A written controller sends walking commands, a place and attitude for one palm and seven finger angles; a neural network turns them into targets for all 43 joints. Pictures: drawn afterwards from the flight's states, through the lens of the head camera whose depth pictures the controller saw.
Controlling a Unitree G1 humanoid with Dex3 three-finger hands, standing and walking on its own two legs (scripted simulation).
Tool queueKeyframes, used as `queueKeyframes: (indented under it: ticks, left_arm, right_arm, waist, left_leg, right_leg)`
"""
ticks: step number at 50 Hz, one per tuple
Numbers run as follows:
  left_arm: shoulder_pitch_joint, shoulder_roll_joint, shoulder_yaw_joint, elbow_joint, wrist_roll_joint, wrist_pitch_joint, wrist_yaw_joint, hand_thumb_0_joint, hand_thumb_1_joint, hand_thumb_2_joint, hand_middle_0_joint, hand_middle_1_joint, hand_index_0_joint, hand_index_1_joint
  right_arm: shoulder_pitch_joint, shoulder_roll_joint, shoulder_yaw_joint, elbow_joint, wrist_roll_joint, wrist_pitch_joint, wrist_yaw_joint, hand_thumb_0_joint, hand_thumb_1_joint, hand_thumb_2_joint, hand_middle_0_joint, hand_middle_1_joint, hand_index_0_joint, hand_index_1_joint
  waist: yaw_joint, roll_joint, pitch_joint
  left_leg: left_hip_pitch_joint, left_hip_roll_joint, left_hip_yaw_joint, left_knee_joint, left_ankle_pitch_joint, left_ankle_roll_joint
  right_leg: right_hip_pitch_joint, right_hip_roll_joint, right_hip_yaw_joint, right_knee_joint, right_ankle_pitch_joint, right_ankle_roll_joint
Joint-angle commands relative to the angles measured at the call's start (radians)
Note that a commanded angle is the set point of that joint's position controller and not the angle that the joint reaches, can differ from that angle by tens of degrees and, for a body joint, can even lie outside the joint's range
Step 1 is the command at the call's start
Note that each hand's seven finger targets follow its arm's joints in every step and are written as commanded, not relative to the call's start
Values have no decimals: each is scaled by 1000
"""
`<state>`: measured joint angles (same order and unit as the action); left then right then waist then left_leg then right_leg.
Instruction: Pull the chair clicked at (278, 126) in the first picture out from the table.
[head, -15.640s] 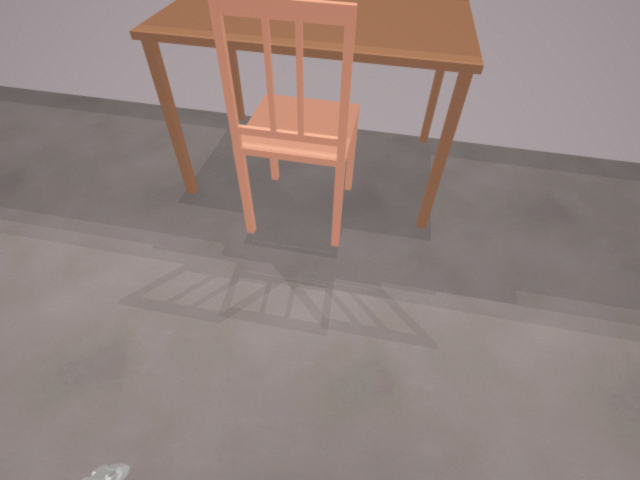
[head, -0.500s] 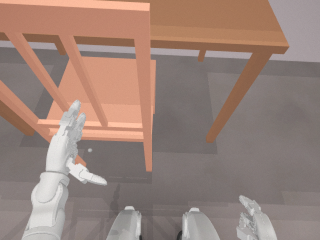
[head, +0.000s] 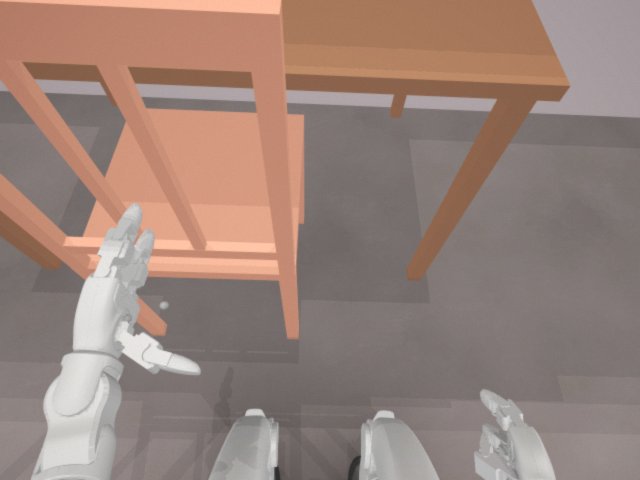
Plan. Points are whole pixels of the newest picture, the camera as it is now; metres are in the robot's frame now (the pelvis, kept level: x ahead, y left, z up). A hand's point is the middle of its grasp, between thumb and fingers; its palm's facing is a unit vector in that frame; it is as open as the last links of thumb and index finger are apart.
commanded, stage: aim the fingers beside a spindle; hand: left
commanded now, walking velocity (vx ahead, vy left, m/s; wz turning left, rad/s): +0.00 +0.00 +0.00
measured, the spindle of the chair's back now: (91, 177) +0.47 +0.31 +0.05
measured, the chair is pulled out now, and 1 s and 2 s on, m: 0.00 0.00 0.00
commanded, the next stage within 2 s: push the fingers through the gap in 0.82 s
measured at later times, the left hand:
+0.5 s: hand (152, 291) +0.33 +0.21 +0.03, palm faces +0.01 -1.00 -0.06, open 16.9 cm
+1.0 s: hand (180, 308) +0.31 +0.17 +0.02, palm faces -0.07 -1.00 -0.03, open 16.9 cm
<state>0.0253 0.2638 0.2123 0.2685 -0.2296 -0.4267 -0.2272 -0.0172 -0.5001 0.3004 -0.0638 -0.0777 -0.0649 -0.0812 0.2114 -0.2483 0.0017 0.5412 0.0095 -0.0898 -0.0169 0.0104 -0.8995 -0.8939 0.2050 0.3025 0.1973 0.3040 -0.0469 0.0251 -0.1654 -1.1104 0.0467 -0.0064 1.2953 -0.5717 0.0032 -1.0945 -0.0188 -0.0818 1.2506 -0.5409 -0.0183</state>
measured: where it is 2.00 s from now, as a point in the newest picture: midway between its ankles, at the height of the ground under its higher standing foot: outside the picture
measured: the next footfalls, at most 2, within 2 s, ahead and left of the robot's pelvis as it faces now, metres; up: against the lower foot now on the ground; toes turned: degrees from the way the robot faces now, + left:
none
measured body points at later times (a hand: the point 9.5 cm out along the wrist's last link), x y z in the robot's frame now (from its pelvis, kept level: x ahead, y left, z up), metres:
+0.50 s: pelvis +0.00 +0.00 +0.00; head +0.10 +0.01 +0.44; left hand +0.32 +0.26 +0.03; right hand +0.15 -0.24 -0.10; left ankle +0.02 +0.12 -0.62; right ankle +0.03 -0.11 -0.62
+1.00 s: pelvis +0.00 +0.01 +0.00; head +0.11 +0.02 +0.44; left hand +0.31 +0.23 +0.03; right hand +0.16 -0.24 -0.10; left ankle +0.02 +0.12 -0.62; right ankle +0.03 -0.11 -0.62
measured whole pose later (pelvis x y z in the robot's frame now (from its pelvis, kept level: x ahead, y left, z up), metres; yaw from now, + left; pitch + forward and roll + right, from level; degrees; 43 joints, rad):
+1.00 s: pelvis +0.00 +0.01 +0.00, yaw +0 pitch +23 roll -2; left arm 0.03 0.23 0.14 0.25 -0.22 -0.41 -0.23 -0.02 -0.50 0.30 -0.06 -0.08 -0.06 -0.08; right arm 0.21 -0.25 0.00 0.54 0.01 -0.10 -0.02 0.01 -0.90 -0.89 0.21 0.30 0.20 0.30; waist -0.04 0.03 -0.17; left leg -1.11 0.04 0.00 1.29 -0.57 0.01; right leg -1.09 -0.02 -0.07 1.24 -0.54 -0.01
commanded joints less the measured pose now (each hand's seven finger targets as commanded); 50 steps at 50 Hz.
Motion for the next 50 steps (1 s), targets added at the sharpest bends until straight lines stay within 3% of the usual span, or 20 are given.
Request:
queueKeyframes:
  ticks: [1, 4, 6, 7, 12, 14, 18, 20, 22, 23, 26, 30, 33, 36, 38, 40, 43, 46, 48, 50]
  left_arm:
    - [-110, 153, 62, -234, -35, -95, -7, 0, -500, 300, -60, -80, -60, -80]
    - [-91, 89, 24, -26, -29, -39, -29, 0, -500, 300, -60, -80, -60, -80]
    - [-141, 74, 4, 20, -31, -21, -46, 0, -500, 300, -60, -80, -60, -80]
    - [-144, 80, 10, 23, -33, -19, -52, 0, -500, 300, -60, -80, -60, -80]
    - [-269, 198, 72, -297, -31, -114, -29, 0, -500, 300, -60, -80, -60, -80]
    - [-260, 245, 110, -358, -24, -138, 5, 0, -500, 300, -60, -80, -60, -80]
    - [-192, 212, 121, -167, -11, -99, 31, 0, -500, 300, -60, -80, -60, -80]
    - [-153, 148, 78, -9, -10, -45, 9, 0, -500, 300, -60, -80, -60, -80]
    - [-140, 99, 35, 65, -21, -1, -25, 0, -500, 300, -60, -80, -60, -80]
    - [-124, 75, 12, 80, -26, 11, -46, 0, -500, 300, -60, -80, -60, -80]
    - [-182, 84, -12, -77, -35, -12, -71, 0, -500, 300, -60, -80, -60, -80]
    - [-224, 171, 39, -380, -34, -111, -5, 0, -500, 300, -60, -80, -60, -80]
    - [-181, 225, 110, -338, -11, -134, 63, 0, -500, 300, -60, -80, -60, -80]
    - [-167, 149, 68, -119, 20, -93, 73, 0, -500, 300, -60, -80, -60, -80]
    - [-141, 99, 31, 20, 22, -50, 45, 0, -500, 300, -60, -80, -60, -80]
    - [-147, 78, 3, 41, 11, -21, 2, 0, -500, 300, -60, -80, -60, -80]
    - [-195, 64, -41, -117, -18, -28, -46, 0, -500, 300, -60, -80, -60, -80]
    - [-213, 153, 18, -362, -33, -85, -20, 0, -500, 300, -60, -80, -60, -80]
    - [-218, 198, 65, -348, -22, -110, 29, 0, -500, 300, -60, -80, -60, -80]
    - [-230, 183, 88, -220, 2, -117, 68, 0, -500, 300, -60, -80, -60, -80]
  right_arm:
    - [16, -137, -50, -108, 5, -53, -13, 0, -900, -900, 200, 300, 200, 300]
    - [20, -154, -49, -91, 14, -44, -14, 0, -900, -900, 200, 300, 200, 300]
    - [18, -164, -49, -97, 18, -43, -16, 0, -900, -900, 200, 300, 200, 300]
    - [18, -166, -51, -104, 21, -43, -17, 0, -900, -900, 200, 300, 200, 300]
    - [8, -147, -55, -129, 5, -70, -26, 0, -900, -900, 200, 300, 200, 300]
    - [15, -142, -51, -118, -2, -76, -27, 0, -900, -900, 200, 300, 200, 300]
    - [15, -142, -47, -87, 0, -63, -21, 0, -900, -900, 200, 300, 200, 300]
    - [16, -152, -45, -85, 7, -46, -16, 0, -900, -900, 200, 300, 200, 300]
    - [20, -161, -44, -96, 16, -36, -14, 0, -900, -900, 200, 300, 200, 300]
    - [20, -165, -44, -111, 22, -37, -13, 0, -900, -900, 200, 300, 200, 300]
    - [18, -162, -51, -135, 20, -45, -14, 0, -900, -900, 200, 300, 200, 300]
    - [25, -145, -57, -133, 3, -69, -17, 0, -900, -900, 200, 300, 200, 300]
    - [28, -143, -55, -99, -7, -69, -17, 0, -900, -900, 200, 300, 200, 300]
    - [16, -142, -49, -80, -5, -47, -9, 0, -900, -900, 200, 300, 200, 300]
    - [18, -152, -48, -88, 3, -33, -5, 0, -900, -900, 200, 300, 200, 300]
    - [18, -164, -48, -108, 14, -25, -6, 0, -900, -900, 200, 300, 200, 300]
    - [17, -161, -55, -139, 16, -37, -11, 0, -900, -900, 200, 300, 200, 300]
    - [22, -150, -59, -141, 7, -53, -18, 0, -900, -900, 200, 300, 200, 300]
    - [27, -144, -55, -113, -3, -57, -20, 0, -900, -900, 200, 300, 200, 300]
    - [23, -136, -50, -84, -8, -50, -17, 0, -900, -900, 200, 300, 200, 300]
  waist:
    - [-10, 34, -378]
    - [-38, -46, -218]
    - [-40, -58, -193]
    - [-35, -69, -202]
    - [12, 88, -451]
    - [19, 116, -491]
    - [-4, 53, -355]
    - [-18, -10, -262]
    - [-22, -52, -231]
    - [-18, -41, -234]
    - [-9, 4, -351]
    - [10, 112, -490]
    - [9, 80, -418]
    - [-21, 19, -255]
    - [-29, -19, -201]
    - [-19, -17, -229]
    - [-12, 32, -383]
    - [17, 105, -526]
    - [3, 80, -469]
    - [-15, 30, -355]
  left_leg:
    - [255, -37, -25, -180, 356, 23]
    - [143, -41, -29, -174, 211, 24]
    - [107, -47, -29, -165, 158, 25]
    - [107, -48, -28, -166, 149, 27]
    - [282, -41, -23, -171, 317, 27]
    - [328, -36, -31, -178, 373, 23]
    - [236, -37, -39, -184, 304, 21]
    - [161, -41, -33, -186, 213, 18]
    - [120, -46, -28, -185, 165, 21]
    - [126, -48, -29, -188, 170, 24]
    - [200, -44, -29, -181, 252, 27]
    - [392, -30, -48, -194, 432, 16]
    - [347, -28, -56, -196, 420, 12]
    - [212, -37, -49, -192, 262, 12]
    - [153, -44, -42, -194, 175, 16]
    - [155, -46, -37, -196, 168, 16]
    - [249, -41, -40, -185, 292, 21]
    - [398, -31, -45, -186, 457, 16]
    - [361, -29, -50, -174, 456, 16]
    - [258, -32, -49, -160, 377, 15]
  right_leg:
    - [279, 29, 47, -177, 306, 4]
    - [187, 33, 40, -194, 175, 7]
    - [169, 28, 47, -200, 119, 5]
    - [173, 26, 50, -204, 105, 4]
    - [263, 21, 64, -170, 245, -7]
    - [264, 24, 58, -158, 275, -7]
    - [219, 30, 39, -165, 219, -3]
    - [190, 32, 38, -181, 160, 2]
    - [194, 30, 42, -198, 124, 4]
    - [193, 30, 42, -198, 129, 0]
    - [231, 25, 44, -180, 210, -3]
    - [230, 26, 33, -158, 294, -8]
    - [202, 31, 26, -150, 272, -8]
    - [148, 31, 21, -157, 181, -3]
    - [132, 33, 22, -174, 122, -3]
    - [152, 30, 26, -176, 126, -6]
    - [216, 25, 32, -164, 229, -10]
    - [261, 23, 37, -156, 332, -9]
    - [227, 27, 33, -146, 324, -5]
    - [182, 29, 28, -134, 275, -2]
